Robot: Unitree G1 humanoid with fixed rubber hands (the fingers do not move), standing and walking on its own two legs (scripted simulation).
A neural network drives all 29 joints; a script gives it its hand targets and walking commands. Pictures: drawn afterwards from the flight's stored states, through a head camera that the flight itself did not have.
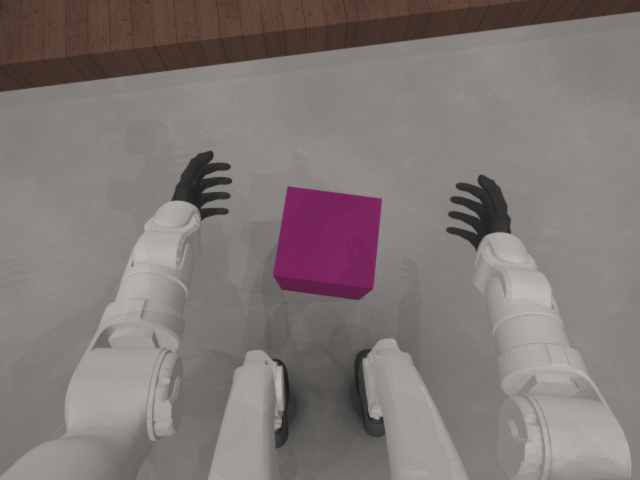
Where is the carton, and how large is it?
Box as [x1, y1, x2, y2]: [273, 186, 381, 299]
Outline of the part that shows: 287,186 273,275 282,289 359,299 373,286 381,199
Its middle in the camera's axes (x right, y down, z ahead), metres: +0.02 +0.03 +0.95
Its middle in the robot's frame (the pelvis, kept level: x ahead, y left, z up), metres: +0.48 -0.04 -0.53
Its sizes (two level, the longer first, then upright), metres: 0.210 0.200 0.250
